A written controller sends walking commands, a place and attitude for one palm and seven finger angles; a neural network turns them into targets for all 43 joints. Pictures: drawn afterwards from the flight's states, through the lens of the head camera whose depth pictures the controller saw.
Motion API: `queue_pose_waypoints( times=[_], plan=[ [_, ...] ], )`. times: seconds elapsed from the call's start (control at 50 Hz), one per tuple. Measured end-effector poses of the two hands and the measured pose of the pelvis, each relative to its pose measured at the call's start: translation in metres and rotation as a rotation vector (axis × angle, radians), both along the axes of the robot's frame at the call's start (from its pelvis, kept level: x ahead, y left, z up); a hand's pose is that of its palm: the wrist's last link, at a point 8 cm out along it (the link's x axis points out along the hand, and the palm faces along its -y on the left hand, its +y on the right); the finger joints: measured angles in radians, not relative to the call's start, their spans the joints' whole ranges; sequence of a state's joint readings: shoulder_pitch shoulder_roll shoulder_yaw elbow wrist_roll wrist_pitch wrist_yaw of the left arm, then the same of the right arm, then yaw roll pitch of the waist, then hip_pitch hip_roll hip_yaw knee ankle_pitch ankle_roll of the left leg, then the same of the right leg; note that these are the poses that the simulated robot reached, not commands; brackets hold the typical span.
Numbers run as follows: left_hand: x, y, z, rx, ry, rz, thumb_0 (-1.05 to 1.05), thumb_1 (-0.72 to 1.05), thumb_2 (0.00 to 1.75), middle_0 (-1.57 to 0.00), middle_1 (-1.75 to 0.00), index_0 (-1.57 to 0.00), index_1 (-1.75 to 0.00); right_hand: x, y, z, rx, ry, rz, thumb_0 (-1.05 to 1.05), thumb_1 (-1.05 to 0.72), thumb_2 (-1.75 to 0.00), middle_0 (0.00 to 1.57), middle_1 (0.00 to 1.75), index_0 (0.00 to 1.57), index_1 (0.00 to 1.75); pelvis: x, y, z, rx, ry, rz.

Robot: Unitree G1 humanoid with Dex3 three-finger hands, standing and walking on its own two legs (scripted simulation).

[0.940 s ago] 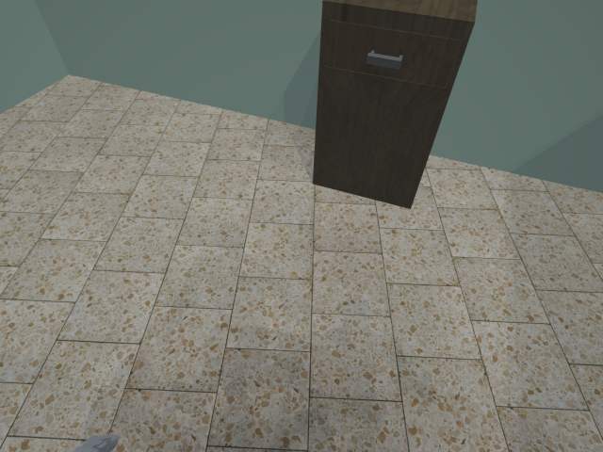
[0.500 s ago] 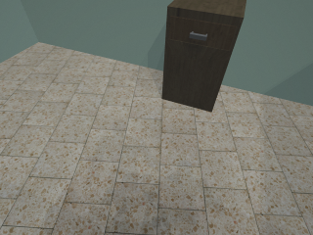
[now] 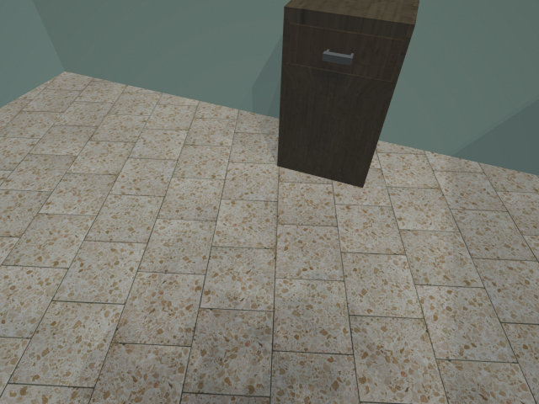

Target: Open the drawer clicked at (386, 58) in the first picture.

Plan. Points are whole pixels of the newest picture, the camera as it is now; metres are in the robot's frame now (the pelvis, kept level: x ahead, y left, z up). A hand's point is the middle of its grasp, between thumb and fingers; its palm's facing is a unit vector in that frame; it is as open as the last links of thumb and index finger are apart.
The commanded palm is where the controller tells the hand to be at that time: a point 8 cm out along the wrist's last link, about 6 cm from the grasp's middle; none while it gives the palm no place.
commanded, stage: look at it before walking up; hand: left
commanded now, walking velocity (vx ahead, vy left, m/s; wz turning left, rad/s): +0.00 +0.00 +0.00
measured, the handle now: (338, 55) +1.38 -0.21 -0.08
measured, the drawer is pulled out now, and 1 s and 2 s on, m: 0.00 0.00 0.00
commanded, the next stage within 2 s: walk to a spot facing it in 0.50 s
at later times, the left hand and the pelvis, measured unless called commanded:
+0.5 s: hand out of the picture +0.08 +0.25 -0.16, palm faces -0.02 -0.94 -0.34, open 7.4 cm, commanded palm none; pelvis +0.01 +0.00 +0.00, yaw +0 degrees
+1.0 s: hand out of the picture +0.06 +0.17 -0.19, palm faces -0.04 -0.98 -0.19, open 7.4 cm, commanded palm none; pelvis +0.08 -0.02 -0.02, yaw -5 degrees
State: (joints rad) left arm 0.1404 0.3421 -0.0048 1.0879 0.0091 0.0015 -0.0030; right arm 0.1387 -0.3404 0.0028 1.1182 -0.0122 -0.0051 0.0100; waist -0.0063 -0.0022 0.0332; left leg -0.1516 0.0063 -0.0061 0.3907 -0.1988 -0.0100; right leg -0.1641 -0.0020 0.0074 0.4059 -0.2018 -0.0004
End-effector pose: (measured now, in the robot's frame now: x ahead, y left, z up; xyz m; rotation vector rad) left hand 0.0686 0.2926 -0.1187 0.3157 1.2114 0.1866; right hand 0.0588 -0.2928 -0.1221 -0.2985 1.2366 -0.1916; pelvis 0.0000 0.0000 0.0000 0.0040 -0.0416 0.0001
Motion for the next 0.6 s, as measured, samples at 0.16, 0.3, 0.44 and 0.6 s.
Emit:
queue_pose_waypoints(
  times=[0.16,0.3,0.44,0.6],
  plan=[
    [0.005,-0.003,0.0,-0.005,-0.013,-0.003,0.0,0.9,0.9,-0.2,-0.3,-0.2,-0.3,0.008,0.0,0.002,0.001,-0.021,0.007,0.01,-0.91,-0.89,0.21,0.3,0.21,0.3,0.001,-0.001,0.0,0.0,-0.001,0.0],
    [0.005,-0.003,0.0,-0.005,-0.01,-0.002,0.0,0.9,0.9,-0.2,-0.3,-0.2,-0.3,0.015,-0.001,0.003,-0.002,-0.03,0.011,0.01,-0.91,-0.89,0.21,0.3,0.21,0.3,0.002,-0.002,0.001,0.0,0.002,0.0],
    [0.004,-0.002,0.0,-0.003,0.002,0.003,0.0,0.9,0.9,-0.2,-0.3,-0.2,-0.3,0.018,-0.003,0.004,-0.007,-0.029,0.014,0.01,-0.91,-0.89,0.21,0.3,0.21,0.3,0.005,-0.002,0.001,-0.001,0.002,-0.001],
    [0.004,-0.001,0.001,0.001,0.007,0.005,0.0,0.9,0.9,-0.2,-0.3,-0.2,-0.3,0.021,-0.004,0.005,-0.008,-0.028,0.014,0.01,-0.91,-0.89,0.21,0.3,0.21,0.3,0.007,-0.003,0.001,-0.001,0.001,-0.002]
  ],
)
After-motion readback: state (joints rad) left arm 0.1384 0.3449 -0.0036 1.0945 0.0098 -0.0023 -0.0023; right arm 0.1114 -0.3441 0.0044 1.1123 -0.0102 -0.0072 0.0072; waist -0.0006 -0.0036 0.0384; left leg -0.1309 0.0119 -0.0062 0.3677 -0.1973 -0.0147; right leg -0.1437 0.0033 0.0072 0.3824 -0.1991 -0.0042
